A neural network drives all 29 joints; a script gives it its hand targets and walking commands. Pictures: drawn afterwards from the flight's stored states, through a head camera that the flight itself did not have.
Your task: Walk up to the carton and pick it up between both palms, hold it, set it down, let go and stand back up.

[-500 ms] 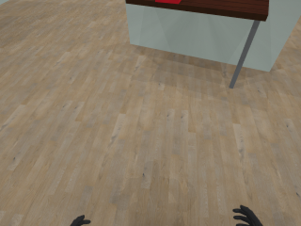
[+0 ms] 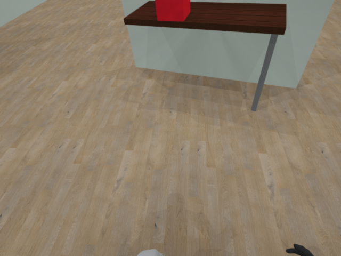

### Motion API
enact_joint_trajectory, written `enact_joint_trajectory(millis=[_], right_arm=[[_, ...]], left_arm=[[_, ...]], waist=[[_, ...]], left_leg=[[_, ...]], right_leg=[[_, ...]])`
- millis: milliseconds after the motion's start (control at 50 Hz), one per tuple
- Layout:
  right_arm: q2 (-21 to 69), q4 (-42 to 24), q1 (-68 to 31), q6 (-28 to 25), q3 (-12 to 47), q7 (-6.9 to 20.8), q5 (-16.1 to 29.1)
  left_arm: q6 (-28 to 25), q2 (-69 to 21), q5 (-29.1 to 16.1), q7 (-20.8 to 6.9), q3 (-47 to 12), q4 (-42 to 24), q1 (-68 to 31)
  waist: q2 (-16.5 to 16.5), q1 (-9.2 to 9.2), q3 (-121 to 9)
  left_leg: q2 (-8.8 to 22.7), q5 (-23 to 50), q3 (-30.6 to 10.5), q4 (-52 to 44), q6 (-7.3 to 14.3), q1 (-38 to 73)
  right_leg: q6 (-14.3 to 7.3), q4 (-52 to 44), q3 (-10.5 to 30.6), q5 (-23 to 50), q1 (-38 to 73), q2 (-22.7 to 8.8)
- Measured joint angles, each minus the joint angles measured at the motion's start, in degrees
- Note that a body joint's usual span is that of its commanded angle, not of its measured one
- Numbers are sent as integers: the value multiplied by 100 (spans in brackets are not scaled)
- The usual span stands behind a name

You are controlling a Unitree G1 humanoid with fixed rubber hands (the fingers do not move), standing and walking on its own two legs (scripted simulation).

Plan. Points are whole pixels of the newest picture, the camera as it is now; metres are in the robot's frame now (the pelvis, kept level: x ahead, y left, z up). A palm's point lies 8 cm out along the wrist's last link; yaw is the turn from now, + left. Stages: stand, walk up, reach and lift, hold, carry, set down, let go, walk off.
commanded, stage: walk up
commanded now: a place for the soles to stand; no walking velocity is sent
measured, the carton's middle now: out of the picture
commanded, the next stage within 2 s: none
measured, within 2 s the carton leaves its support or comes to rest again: neither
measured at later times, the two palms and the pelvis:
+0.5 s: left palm (61, 217) +0.26 +0.36 -0.10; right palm (276, 220) +0.25 -0.23 -0.09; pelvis +0.16 +0.07 -0.01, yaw -5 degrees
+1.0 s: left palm (75, 184) +0.37 +0.37 -0.12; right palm (261, 167) +0.42 -0.24 -0.11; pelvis +0.33 +0.06 -0.03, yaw -6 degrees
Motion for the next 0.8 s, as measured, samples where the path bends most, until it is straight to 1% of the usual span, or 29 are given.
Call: enact_joint_trajectory(millis=[80, 140, 180, 200, 220, 260, 280, 320, 360, 420, 480, 560, 640, 660, 680, 720, 740, 800], right_arm=[[-1, -1, -12, 3, -1, 44, 0], [-1, -3, -40, -15, -1, 45, 2], [-3, -5, -39, -71, -7, 44, 2], [-9, -4, -42, -143, -25, 44, 3], [-8, -1, -42, -212, -37, 44, 3], [18, 11, -29, -231, -37, 44, 56], [19, 11, -21, -228, -37, 44, 83], [20, 10, -16, -227, -36, 45, 101], [20, 9, -15, -229, -36, 45, 101], [21, 10, -14, -229, -36, 44, 101], [22, 13, -7, -229, -36, 45, 101], [22, 14, -5, -204, -35, 45, 101], [22, 16, -4, -110, -35, 45, 100], [22, 16, -4, -94, -35, 45, 94], [7, 21, -42, -57, -38, 44, 92], [-4, 20, -73, 48, -37, 44, 92], [-6, 16, -71, 54, -38, 44, 92], [-21, 14, -70, 54, -38, 45, 93]], left_arm=[[0, -1, 0, 0, 0, -1, 123], [0, -1, 0, 0, 0, -2, 117], [0, 0, 0, 0, 0, -2, 54], [2, -1, 0, 0, 0, 0, -3], [7, -2, 1, 0, -1, 6, -87], [32, 0, 0, 5, -2, 46, -332], [34, 3, 0, 5, -2, 44, -464], [34, 19, 0, 5, -1, 40, -719], [34, 40, 0, 5, -2, 42, -891], [33, 68, 0, 5, -2, 43, -1001], [34, 94, 0, 5, -2, 57, -1017], [35, 96, 0, 5, -2, 135, -1015], [28, 104, 0, 5, 0, 192, -937], [-20, 135, 0, 4, 3, 191, -872], [-53, 134, 0, 16, 9, 196, -817], [-57, 98, 0, 17, 9, 210, -713], [-57, 99, 0, 33, 9, 211, -647], [-57, 98, 0, 92, 9, 210, -449]], waist=[[14, -2, 46], [16, -2, 47], [19, -5, 44], [18, -9, 61], [3, -16, 99], [-87, -17, 121], [-95, -13, 121], [-103, -8, 118], [-116, -7, 117], [-119, -6, 114], [-123, -4, 109], [-126, -2, 102], [-130, 0, 98], [-142, 2, 94], [-71, 9, 120], [117, 13, 122], [138, 9, 123], [143, 7, 120]], left_leg=[[51, 32, -3, -468, 0, -67], [72, 38, -2, -1011, 0, -62], [72, 115, -5, -1534, 0, 58], [69, 376, 4, -1655, 27, 108], [63, 790, 51, -1577, 63, 109], [11, 631, 188, -1386, 136, 143], [6, 506, 226, -1395, 159, 181], [5, 390, 289, -1491, 186, 252], [1, 371, 380, -1625, 206, 346], [0, 285, 527, -1749, 252, 514], [-1, 109, 641, -1760, 256, 705], [-2, -161, 725, -1760, 256, 1008], [-4, -505, 778, -1680, 238, 1308], [5, -680, 779, -1496, 238, 1310], [85, -819, 740, -1110, 238, 1205], [84, -832, 411, -252, 239, 819], [75, -834, 375, 6, 238, 660], [78, -838, 293, 175, 238, 309]], right_leg=[[8, -63, -2, -265, 434, 3], [129, -64, -3, -490, 670, 4], [226, -25, 1, -662, 787, 6], [236, 235, 24, -752, 722, -3], [207, 798, 116, -766, 524, -6], [160, 2035, 400, -593, -85, 43], [154, 2415, 416, -432, -406, 48], [154, 2610, 423, -49, -984, 32], [154, 2610, 424, 142, -1510, -28], [154, 2610, 425, 230, -2165, -133], [154, 2466, 422, 409, -2539, -256], [154, 1734, 304, 572, -2454, -423], [154, 948, 94, 664, -1820, -449], [154, 734, 80, 609, -1566, -416], [167, 792, 48, 561, -1530, -343], [168, 907, -62, 455, -1512, -208], [167, 901, -74, 415, -1471, -196], [164, 853, -76, 277, -1296, -200]])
